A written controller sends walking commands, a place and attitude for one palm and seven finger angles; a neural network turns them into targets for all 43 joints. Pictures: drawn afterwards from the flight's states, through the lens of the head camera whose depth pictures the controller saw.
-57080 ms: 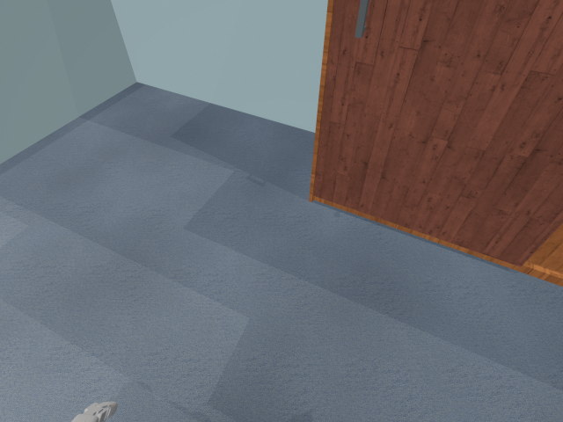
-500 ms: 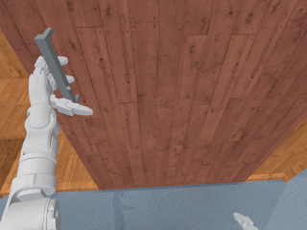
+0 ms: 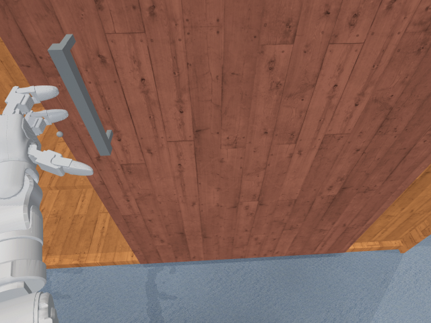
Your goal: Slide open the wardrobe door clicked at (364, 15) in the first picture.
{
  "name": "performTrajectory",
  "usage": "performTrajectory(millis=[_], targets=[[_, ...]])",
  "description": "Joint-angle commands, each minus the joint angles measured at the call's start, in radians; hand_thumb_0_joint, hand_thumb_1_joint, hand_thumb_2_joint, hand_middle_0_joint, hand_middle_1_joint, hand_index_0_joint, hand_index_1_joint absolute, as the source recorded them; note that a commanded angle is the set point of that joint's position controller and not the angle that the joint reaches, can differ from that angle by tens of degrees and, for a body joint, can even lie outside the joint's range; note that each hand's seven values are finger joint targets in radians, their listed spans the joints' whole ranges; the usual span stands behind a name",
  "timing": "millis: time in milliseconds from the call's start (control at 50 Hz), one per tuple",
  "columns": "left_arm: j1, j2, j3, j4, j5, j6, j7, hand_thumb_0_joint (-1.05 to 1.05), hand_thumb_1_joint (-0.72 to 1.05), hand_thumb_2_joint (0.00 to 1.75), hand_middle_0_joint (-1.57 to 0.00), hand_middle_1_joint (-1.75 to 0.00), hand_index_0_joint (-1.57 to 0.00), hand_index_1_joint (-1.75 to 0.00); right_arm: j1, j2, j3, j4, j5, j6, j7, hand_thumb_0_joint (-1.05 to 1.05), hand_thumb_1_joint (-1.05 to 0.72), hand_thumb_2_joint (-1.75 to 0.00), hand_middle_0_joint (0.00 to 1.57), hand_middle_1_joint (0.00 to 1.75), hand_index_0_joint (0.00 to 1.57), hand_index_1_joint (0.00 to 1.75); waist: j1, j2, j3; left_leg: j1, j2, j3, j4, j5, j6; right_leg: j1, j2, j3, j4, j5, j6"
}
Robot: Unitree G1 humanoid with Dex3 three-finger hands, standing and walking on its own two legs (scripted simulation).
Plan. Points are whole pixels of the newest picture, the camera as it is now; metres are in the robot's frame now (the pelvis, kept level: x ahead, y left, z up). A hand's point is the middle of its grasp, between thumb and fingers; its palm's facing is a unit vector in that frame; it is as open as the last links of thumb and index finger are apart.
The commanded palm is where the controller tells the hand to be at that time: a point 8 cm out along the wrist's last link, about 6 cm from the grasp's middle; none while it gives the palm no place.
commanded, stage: slip the hand off the handle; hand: left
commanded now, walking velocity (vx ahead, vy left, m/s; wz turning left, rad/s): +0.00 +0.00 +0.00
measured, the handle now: (89, 102) +0.45 +0.25 +0.19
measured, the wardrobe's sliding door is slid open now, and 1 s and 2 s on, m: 0.62 0.62 0.62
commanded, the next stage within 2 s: draw the hand back to the body in 0.48 s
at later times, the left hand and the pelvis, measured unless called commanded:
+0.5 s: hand (26, 191) +0.26 +0.28 +0.17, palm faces +0.38 -0.92 -0.12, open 14.7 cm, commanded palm +0.22 +0.32 +0.17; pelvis -0.02 +0.01 +0.01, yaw +2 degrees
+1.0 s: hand (9, 218) +0.22 +0.27 +0.18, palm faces +0.19 -0.98 -0.01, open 14.7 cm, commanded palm +0.18 +0.31 +0.18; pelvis -0.02 +0.00 +0.01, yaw +1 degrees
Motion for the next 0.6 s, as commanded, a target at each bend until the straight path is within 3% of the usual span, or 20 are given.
performTrajectory(millis=[0, 40, 80, 100, 160, 200, 220, 240, 280, 360, 460, 520, 540, 580], targets=[[-0.235, 0.301, 0.124, -0.334, -0.019, -0.044, 0.055, 0.00, -0.55, 0.20, -0.25, -1.15, -0.25, -1.15, -0.096, -0.119, -0.033, -0.167, -0.005, -0.068, -0.009, 0.00, -0.90, -0.90, 0.20, 0.30, 0.20, 0.30, 0.052, 0.028, -0.262, 0.219, -0.057, -0.056, -0.048, 0.194, 0.042, 0.022, 0.016, 0.055, -0.075, 0.314, 0.021], [-0.181, 0.303, 0.140, -0.403, -0.001, -0.047, 0.088, 0.00, -0.55, 0.20, -0.25, -1.15, -0.25, -1.15, -0.111, -0.110, -0.027, -0.178, -0.014, -0.074, -0.003, 0.00, -0.90, -0.90, 0.20, 0.30, 0.20, 0.30, 0.063, 0.054, -0.278, 0.233, -0.054, -0.058, -0.053, 0.227, 0.038, 0.035, 0.019, 0.046, -0.064, 0.332, 0.016], [-0.115, 0.269, 0.125, -0.484, 0.010, -0.054, 0.109, 0.00, -0.55, 0.20, -0.25, -1.15, -0.25, -1.15, -0.134, -0.101, -0.022, -0.193, -0.020, -0.081, 0.003, 0.00, -0.90, -0.90, 0.20, 0.30, 0.20, 0.30, 0.068, 0.074, -0.279, 0.249, -0.051, -0.052, -0.051, 0.266, 0.036, 0.048, 0.022, 0.039, -0.058, 0.360, 0.014], [-0.085, 0.272, 0.131, -0.518, 0.013, -0.057, 0.115, 0.00, -0.55, 0.20, -0.25, -1.15, -0.25, -1.15, -0.141, -0.100, -0.021, -0.197, -0.023, -0.085, 0.004, 0.00, -0.90, -0.90, 0.20, 0.30, 0.20, 0.30, 0.072, 0.058, -0.286, 0.255, -0.049, -0.051, -0.047, 0.287, 0.039, 0.061, 0.025, 0.036, -0.054, 0.376, 0.015], [-0.050, 0.159, 0.036, -0.579, 0.004, -0.035, 0.105, 0.00, -0.55, 0.20, -0.25, -1.15, -0.25, -1.15, -0.177, -0.088, -0.012, -0.202, -0.018, -0.096, 0.004, 0.00, -0.90, -0.90, 0.20, 0.30, 0.20, 0.30, 0.051, 0.085, -0.226, 0.275, -0.043, -0.052, -0.064, 0.270, 0.031, 0.020, 0.032, 0.021, -0.075, 0.329, 0.013], [-0.036, 0.124, 0.004, -0.590, -0.007, -0.012, 0.092, 0.00, -0.55, 0.20, -0.25, -1.15, -0.25, -1.15, -0.194, -0.089, -0.006, -0.197, -0.014, -0.102, -0.006, 0.00, -0.90, -0.90, 0.20, 0.30, 0.20, 0.30, 0.037, 0.072, -0.170, 0.275, -0.040, -0.055, -0.078, 0.218, 0.033, -0.004, 0.035, 0.018, -0.099, 0.272, 0.012], [-0.033, 0.133, 0.010, -0.596, -0.012, 0.002, 0.088, 0.00, -0.55, 0.20, -0.25, -1.15, -0.25, -1.15, -0.200, -0.093, -0.007, -0.193, -0.011, -0.103, -0.012, 0.00, -0.90, -0.90, 0.20, 0.30, 0.20, 0.30, 0.038, 0.071, -0.156, 0.270, -0.040, -0.063, -0.091, 0.183, 0.030, -0.012, 0.033, 0.018, -0.109, 0.234, 0.011], [-0.014, 0.103, -0.016, -0.592, -0.017, 0.020, 0.081, 0.00, -0.55, 0.20, -0.25, -1.15, -0.25, -1.15, -0.215, -0.090, -0.001, -0.196, -0.010, -0.107, -0.015, 0.00, -0.90, -0.90, 0.20, 0.30, 0.20, 0.30, 0.040, 0.059, -0.131, 0.266, -0.040, -0.066, -0.104, 0.153, 0.029, -0.020, 0.031, 0.016, -0.121, 0.204, 0.011], [-0.035, 0.103, -0.018, -0.586, -0.023, 0.047, 0.075, 0.00, -0.55, 0.20, -0.25, -1.15, -0.25, -1.15, -0.230, -0.091, 0.005, -0.188, -0.007, -0.109, -0.028, 0.00, -0.90, -0.90, 0.20, 0.30, 0.20, 0.30, 0.031, 0.018, -0.093, 0.260, -0.040, -0.075, -0.124, 0.099, 0.028, -0.031, 0.028, 0.014, -0.144, 0.150, 0.012], [0.025, 0.088, -0.021, -0.671, -0.030, 0.057, 0.073, 0.00, -0.55, 0.20, -0.25, -1.15, -0.25, -1.15, -0.256, -0.081, 0.013, -0.195, -0.012, -0.122, -0.033, 0.00, -0.90, -0.90, 0.20, 0.30, 0.20, 0.30, 0.052, 0.035, -0.158, 0.310, -0.045, -0.075, -0.130, 0.129, 0.026, 0.005, 0.025, 0.016, -0.151, 0.173, 0.009], [0.051, 0.071, -0.026, -0.717, -0.028, 0.025, 0.089, 0.00, -0.55, 0.20, -0.25, -1.15, -0.25, -1.15, -0.276, -0.069, 0.026, -0.188, -0.020, -0.138, -0.032, 0.00, -0.90, -0.90, 0.20, 0.30, 0.20, 0.30, 0.055, 0.049, -0.137, 0.316, -0.049, -0.081, -0.150, 0.087, 0.023, 0.012, 0.023, 0.017, -0.172, 0.132, 0.008], [0.042, 0.134, 0.031, -0.713, -0.023, 0.016, 0.095, 0.00, -0.55, 0.20, -0.25, -1.15, -0.25, -1.15, -0.278, -0.071, 0.027, -0.179, -0.025, -0.140, -0.034, 0.00, -0.90, -0.90, 0.20, 0.30, 0.20, 0.30, 0.061, 0.052, -0.140, 0.308, -0.051, -0.071, -0.150, 0.094, 0.025, 0.034, 0.017, 0.025, -0.181, 0.141, 0.009], [0.077, 0.120, 0.024, -0.707, -0.022, 0.019, 0.093, 0.00, -0.55, 0.20, -0.25, -1.15, -0.25, -1.15, -0.285, -0.065, 0.030, -0.182, -0.024, -0.140, -0.034, 0.00, -0.90, -0.90, 0.20, 0.30, 0.20, 0.30, 0.068, 0.064, -0.132, 0.306, -0.053, -0.067, -0.154, 0.090, 0.023, 0.039, 0.016, 0.025, -0.183, 0.134, 0.008], [0.040, 0.081, -0.021, -0.707, -0.022, 0.021, 0.087, 0.00, -0.55, 0.20, -0.25, -1.15, -0.25, -1.15, -0.295, -0.060, 0.034, -0.179, -0.021, -0.145, -0.035, 0.00, -0.90, -0.90, 0.20, 0.30, 0.20, 0.30, 0.054, 0.093, -0.104, 0.309, -0.055, -0.065, -0.160, 0.071, 0.022, 0.025, 0.015, 0.024, -0.194, 0.120, 0.007]])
